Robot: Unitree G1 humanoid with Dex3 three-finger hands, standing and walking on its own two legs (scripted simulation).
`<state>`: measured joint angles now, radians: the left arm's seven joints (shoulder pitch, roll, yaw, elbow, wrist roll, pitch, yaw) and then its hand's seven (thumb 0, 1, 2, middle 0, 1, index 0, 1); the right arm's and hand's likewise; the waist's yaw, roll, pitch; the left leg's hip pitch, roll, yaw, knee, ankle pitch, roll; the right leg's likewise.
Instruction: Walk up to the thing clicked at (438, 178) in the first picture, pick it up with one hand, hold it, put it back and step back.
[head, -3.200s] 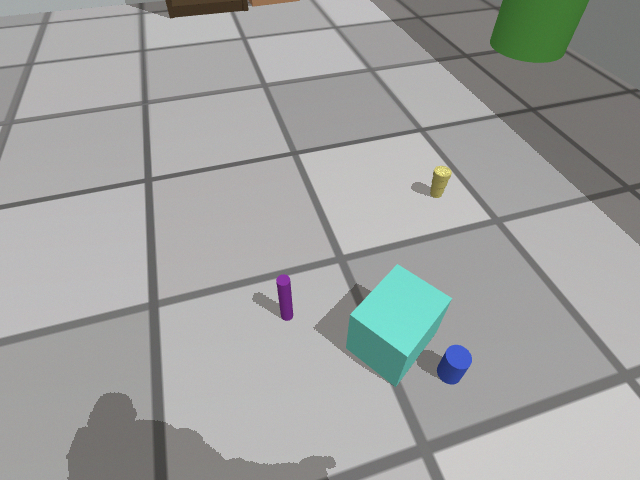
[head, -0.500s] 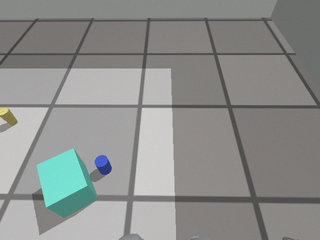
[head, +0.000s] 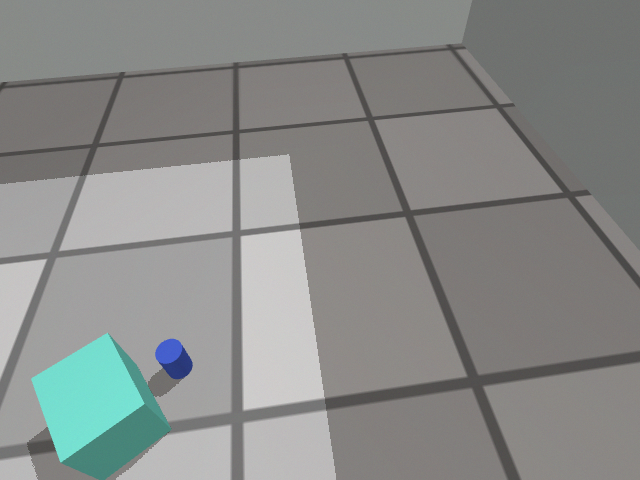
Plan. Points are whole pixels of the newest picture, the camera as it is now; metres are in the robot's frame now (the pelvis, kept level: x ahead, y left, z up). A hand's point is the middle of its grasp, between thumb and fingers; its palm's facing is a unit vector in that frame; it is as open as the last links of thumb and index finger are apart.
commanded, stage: walk up
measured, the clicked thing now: out of the picture +0.83 +1.29 -0.68
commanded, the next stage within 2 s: stand in 0.68 s
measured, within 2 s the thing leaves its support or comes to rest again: neither
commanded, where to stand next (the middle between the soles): +0.08 +0.01 m, yaw -1 degrees
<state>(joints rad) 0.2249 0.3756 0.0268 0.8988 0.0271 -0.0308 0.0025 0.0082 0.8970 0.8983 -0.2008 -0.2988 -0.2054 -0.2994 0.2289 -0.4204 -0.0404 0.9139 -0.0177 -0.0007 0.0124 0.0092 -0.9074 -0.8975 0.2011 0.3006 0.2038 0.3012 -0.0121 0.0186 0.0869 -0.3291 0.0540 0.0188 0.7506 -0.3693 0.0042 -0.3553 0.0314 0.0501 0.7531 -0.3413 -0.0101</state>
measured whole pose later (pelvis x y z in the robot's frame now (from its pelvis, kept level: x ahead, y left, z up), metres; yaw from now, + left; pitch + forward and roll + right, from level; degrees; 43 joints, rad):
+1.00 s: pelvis +0.03 +0.01 +0.04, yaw -2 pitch -2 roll +0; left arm 0.06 0.35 0.00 1.14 0.01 -0.02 0.00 0.01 0.90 0.90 -0.20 -0.30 -0.20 -0.30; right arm 0.08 -0.35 -0.02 1.15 -0.01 -0.01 0.01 0.01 -0.91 -0.90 0.20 0.30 0.20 0.30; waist -0.03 -0.01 0.06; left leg -0.10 0.04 0.07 0.33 -0.19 -0.02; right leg -0.14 0.01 0.10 0.35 -0.16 0.02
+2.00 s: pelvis +0.03 +0.02 +0.04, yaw -1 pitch -3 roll +0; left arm 0.12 0.36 -0.01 1.12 0.01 -0.02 0.00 0.01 0.90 0.90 -0.20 -0.30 -0.20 -0.30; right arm 0.11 -0.35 -0.02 1.14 -0.01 -0.01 0.02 0.01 -0.91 -0.90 0.20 0.30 0.20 0.30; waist -0.01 -0.01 0.05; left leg -0.10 0.02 0.05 0.33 -0.18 -0.01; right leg -0.13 -0.01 0.08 0.33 -0.16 0.03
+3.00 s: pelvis +0.03 +0.02 +0.04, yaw +0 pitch -2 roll +0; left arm 0.12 0.36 -0.01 1.11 0.01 -0.01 0.00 0.01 0.90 0.90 -0.20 -0.30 -0.20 -0.30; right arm 0.11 -0.35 -0.01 1.13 -0.01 -0.01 0.01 0.01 -0.91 -0.90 0.20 0.30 0.20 0.30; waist -0.01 -0.01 0.05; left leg -0.09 0.02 0.04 0.32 -0.19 -0.01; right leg -0.12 -0.01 0.06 0.33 -0.17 0.03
